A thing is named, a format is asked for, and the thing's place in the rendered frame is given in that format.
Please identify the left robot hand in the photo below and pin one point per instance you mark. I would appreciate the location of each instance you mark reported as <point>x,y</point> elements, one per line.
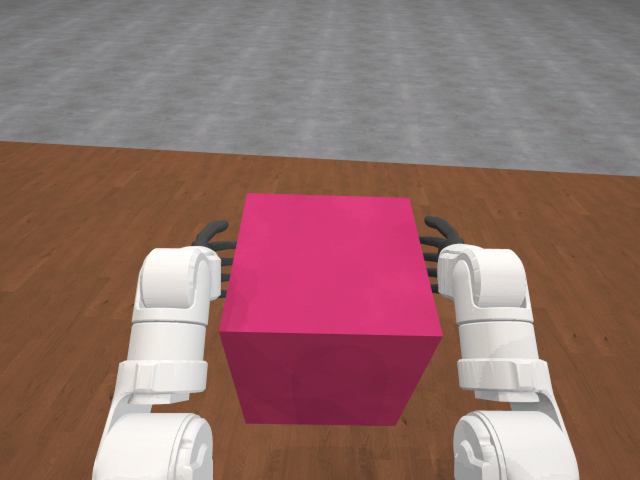
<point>206,235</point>

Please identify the carton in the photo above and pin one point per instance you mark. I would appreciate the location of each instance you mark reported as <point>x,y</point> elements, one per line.
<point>329,316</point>

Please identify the left robot forearm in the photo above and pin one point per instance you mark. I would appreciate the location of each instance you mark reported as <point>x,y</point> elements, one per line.
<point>165,357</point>

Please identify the robot right upper arm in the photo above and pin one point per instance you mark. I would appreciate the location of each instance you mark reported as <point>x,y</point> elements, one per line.
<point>511,445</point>

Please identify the right robot forearm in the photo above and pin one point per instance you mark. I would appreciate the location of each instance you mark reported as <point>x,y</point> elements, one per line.
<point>500,359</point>

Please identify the robot left upper arm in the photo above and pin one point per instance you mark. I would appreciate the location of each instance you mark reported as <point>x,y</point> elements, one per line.
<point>157,446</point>

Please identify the right robot hand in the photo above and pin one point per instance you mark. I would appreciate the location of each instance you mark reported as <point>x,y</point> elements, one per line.
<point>448,232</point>

